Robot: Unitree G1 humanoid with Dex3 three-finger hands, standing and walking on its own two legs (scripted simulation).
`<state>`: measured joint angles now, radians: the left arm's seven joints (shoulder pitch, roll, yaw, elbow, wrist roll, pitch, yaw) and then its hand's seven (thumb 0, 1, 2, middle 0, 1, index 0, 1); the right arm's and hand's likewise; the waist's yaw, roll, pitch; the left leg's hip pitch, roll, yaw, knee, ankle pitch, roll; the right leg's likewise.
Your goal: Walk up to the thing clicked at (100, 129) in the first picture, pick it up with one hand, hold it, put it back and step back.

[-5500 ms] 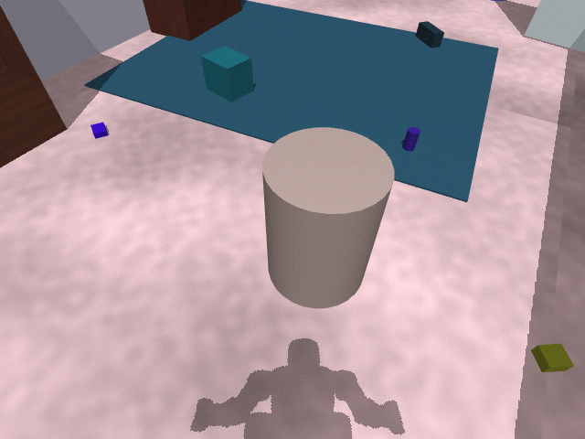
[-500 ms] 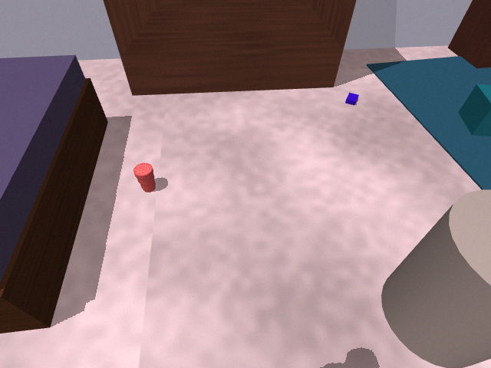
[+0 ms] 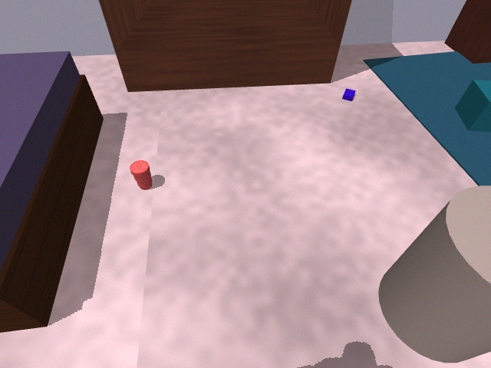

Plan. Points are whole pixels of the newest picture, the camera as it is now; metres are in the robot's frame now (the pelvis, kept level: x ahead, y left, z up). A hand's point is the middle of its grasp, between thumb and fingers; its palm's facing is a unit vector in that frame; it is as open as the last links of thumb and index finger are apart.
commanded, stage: stand
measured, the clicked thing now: (348, 94) +2.00 -0.78 -0.77
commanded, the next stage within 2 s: walk up in 0.56 s
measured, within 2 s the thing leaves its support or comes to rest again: neither
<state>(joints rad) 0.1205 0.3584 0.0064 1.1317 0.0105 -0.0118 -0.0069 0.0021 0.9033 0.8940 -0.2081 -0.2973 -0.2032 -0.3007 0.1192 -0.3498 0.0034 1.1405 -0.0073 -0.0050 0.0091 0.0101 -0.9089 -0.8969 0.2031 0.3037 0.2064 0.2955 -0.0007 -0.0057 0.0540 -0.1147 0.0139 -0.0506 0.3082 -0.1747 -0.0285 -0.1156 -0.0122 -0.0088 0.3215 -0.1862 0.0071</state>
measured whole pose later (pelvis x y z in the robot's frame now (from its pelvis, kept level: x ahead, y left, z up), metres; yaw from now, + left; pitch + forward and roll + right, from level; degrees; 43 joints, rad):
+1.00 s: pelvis +0.11 +0.06 -0.01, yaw +1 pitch -3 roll +0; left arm 0.30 0.45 0.07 1.02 0.02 -0.01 -0.05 0.01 0.91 0.89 -0.21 -0.30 -0.20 -0.30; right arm 0.27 -0.38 -0.08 0.96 -0.03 -0.07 0.05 0.01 -0.91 -0.90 0.20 0.30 0.21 0.30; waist 0.00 -0.07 0.05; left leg -0.17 0.00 0.07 0.47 -0.26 0.03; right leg -0.38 0.01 0.08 1.02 -0.38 -0.04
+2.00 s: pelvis +0.53 +0.04 -0.01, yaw -10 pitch -2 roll -1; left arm 0.40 0.41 0.04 0.88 -0.01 -0.02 -0.05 0.01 0.90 0.89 -0.21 -0.30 -0.20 -0.30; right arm 0.21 -0.35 -0.04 0.73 -0.01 -0.08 0.05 0.01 -0.91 -0.90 0.21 0.30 0.21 0.30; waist 0.01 -0.03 0.08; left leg -0.20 0.10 0.19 0.49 -0.24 0.01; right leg -0.43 -0.06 -0.01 1.05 -0.36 -0.02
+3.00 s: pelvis +0.74 +0.08 -0.04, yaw -37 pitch -1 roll -1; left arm 0.23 0.43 0.04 0.83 0.02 0.00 0.00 0.00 0.90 0.89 -0.21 -0.30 -0.20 -0.30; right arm 0.23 -0.42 -0.04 0.79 -0.03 -0.01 0.02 0.01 -0.90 -0.90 0.21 0.30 0.21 0.30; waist -0.03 -0.03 0.13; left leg -0.44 0.12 0.12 0.78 -0.32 0.02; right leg -0.40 0.02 0.03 0.94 -0.55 0.00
